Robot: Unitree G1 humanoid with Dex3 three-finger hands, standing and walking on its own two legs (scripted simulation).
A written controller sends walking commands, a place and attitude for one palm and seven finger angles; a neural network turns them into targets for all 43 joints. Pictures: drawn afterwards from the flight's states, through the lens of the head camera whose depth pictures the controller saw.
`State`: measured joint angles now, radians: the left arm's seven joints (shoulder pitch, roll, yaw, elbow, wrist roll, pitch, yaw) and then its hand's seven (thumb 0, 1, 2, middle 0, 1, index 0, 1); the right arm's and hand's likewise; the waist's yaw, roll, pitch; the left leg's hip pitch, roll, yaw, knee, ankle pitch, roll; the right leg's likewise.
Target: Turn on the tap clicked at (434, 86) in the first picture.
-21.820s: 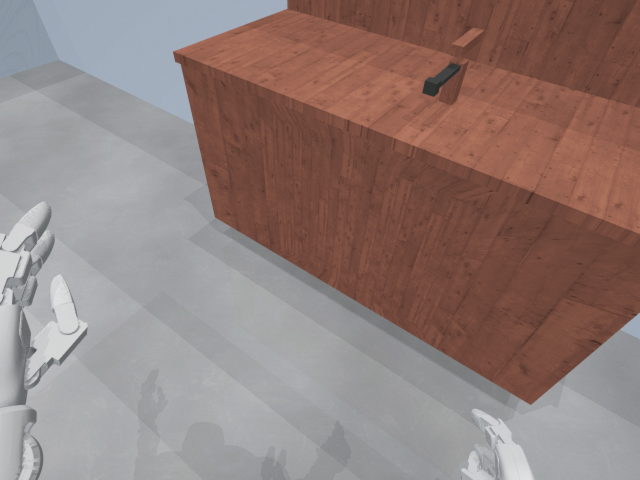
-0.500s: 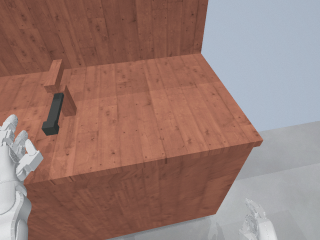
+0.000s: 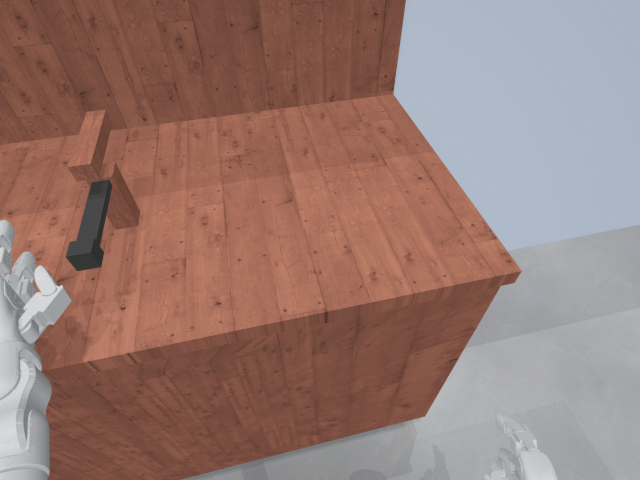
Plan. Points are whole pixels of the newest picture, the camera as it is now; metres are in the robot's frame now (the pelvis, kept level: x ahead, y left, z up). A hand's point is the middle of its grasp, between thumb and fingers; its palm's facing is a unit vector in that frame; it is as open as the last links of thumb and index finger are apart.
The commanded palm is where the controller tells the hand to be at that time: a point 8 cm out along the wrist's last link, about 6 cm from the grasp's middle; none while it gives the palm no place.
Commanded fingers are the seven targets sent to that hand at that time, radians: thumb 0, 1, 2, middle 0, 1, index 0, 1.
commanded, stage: reach beside the lever's end, fingers flat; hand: left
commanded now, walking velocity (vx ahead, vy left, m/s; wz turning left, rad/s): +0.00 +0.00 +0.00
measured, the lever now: (85, 254) +0.33 +0.33 +0.12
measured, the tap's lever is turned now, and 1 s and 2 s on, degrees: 0 4 28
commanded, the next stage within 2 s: push the lever round in 0.48 s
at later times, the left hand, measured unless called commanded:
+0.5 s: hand (68, 291) +0.28 +0.33 +0.10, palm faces +0.57 -0.81 -0.11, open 7.8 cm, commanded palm +0.24 +0.36 +0.10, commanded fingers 0.00 0.90 0.90 -0.15 -0.15 -0.15 -0.15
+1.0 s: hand (91, 283) +0.30 +0.31 +0.10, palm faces +0.55 -0.83 -0.09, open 7.7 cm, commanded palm +0.25 +0.34 +0.10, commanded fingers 0.00 0.90 0.90 -0.15 -0.15 -0.15 -0.15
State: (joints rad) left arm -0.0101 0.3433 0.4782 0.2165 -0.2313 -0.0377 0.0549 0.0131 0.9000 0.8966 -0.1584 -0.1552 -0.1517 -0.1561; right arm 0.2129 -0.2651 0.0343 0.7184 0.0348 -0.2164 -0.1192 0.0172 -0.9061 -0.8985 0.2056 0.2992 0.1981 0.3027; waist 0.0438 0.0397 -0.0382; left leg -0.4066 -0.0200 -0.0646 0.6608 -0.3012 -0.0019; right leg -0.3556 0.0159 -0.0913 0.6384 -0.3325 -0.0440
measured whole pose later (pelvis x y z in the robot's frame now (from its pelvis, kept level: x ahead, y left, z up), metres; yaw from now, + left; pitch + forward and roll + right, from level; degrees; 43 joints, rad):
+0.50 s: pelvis +0.01 +0.00 +0.00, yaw -1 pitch +4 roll -1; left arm 0.00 0.34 0.51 0.25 -0.22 -0.11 0.04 0.01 0.90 0.90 -0.16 -0.15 -0.15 -0.15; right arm 0.25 -0.27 0.02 0.70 0.02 -0.20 -0.10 0.02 -0.91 -0.90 0.21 0.30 0.20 0.30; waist 0.03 0.04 -0.05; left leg -0.44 -0.01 -0.06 0.69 -0.32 0.00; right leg -0.39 0.03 -0.09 0.66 -0.35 -0.05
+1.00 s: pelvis +0.01 +0.00 +0.00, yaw +0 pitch +4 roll -1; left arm -0.03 0.31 0.44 0.24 -0.21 -0.08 0.08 0.02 0.92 0.90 -0.16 -0.15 -0.15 -0.15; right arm 0.22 -0.26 0.03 0.69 0.03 -0.19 -0.10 0.02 -0.91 -0.90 0.21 0.30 0.20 0.30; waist 0.03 0.04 -0.06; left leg -0.44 -0.01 -0.06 0.69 -0.32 -0.01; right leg -0.38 0.02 -0.09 0.66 -0.35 -0.05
